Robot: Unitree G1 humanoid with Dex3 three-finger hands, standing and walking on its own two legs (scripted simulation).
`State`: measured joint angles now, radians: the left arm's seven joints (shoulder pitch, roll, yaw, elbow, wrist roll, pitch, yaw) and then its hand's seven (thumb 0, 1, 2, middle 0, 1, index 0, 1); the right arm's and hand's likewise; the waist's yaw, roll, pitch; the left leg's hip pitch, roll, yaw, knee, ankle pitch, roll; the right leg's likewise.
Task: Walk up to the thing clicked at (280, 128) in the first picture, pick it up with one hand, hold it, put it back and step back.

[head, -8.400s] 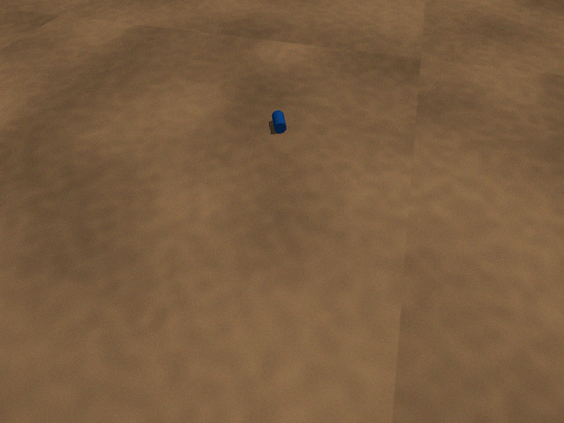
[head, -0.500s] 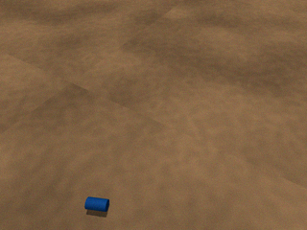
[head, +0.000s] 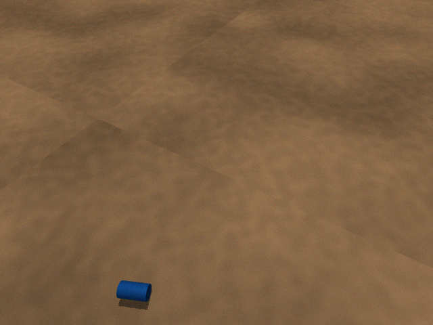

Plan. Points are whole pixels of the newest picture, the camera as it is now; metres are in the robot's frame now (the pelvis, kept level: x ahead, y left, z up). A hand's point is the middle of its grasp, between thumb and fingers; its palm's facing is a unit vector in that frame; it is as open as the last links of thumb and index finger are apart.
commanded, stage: stand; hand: left
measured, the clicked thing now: (134, 290) +0.40 +0.39 -0.75
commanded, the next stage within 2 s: walk up in 0.58 s
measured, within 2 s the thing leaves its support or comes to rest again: neither
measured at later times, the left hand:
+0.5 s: hand out of the picture +0.07 +0.25 -0.16, palm faces -0.01 -0.94 -0.35, open 7.4 cm
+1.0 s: hand out of the picture +0.07 +0.34 -0.17, palm faces +0.05 -0.93 -0.37, open 7.4 cm
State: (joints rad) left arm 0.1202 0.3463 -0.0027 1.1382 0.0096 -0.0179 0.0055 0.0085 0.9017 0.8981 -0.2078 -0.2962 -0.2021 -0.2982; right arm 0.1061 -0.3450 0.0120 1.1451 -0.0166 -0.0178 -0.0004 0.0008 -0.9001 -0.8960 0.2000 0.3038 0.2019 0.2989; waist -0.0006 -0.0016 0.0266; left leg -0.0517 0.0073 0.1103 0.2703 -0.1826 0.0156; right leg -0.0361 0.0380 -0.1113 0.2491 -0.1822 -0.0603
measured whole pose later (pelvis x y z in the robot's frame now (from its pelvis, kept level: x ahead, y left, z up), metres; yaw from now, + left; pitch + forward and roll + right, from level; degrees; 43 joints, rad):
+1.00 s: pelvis -0.02 +0.06 -0.02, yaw +2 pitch -3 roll +0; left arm 0.09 0.40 0.07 1.01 0.01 0.04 0.00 0.01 0.90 0.90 -0.21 -0.30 -0.20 -0.30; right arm 0.16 -0.36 -0.04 1.04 -0.03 0.01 0.01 0.00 -0.90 -0.90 0.20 0.30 0.20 0.30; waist 0.01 -0.04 0.13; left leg -0.22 0.04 -0.04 0.53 -0.27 -0.05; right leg -0.22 -0.06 -0.05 0.65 -0.43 0.00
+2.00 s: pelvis -0.03 +0.07 +0.00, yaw +3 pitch -2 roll +0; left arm 0.10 0.36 0.05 1.11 0.01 0.02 -0.02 0.01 0.90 0.90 -0.21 -0.30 -0.20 -0.30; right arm 0.11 -0.35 0.00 1.11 -0.01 -0.01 0.00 0.00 -0.90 -0.90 0.20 0.30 0.20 0.30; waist 0.00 -0.01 0.06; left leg -0.15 0.04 -0.06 0.37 -0.17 -0.05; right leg -0.07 -0.04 -0.04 0.34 -0.22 0.03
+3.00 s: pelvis -0.02 +0.07 +0.00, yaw +1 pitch -2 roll +0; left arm 0.12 0.37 0.01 1.12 0.01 -0.01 -0.01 0.01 0.90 0.90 -0.21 -0.30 -0.20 -0.30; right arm 0.10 -0.36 0.00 1.13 -0.01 0.00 0.01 0.00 -0.90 -0.90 0.20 0.30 0.20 0.30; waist 0.00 -0.01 0.05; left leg -0.12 0.04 -0.02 0.33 -0.17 -0.05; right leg -0.07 -0.04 -0.01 0.32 -0.22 0.03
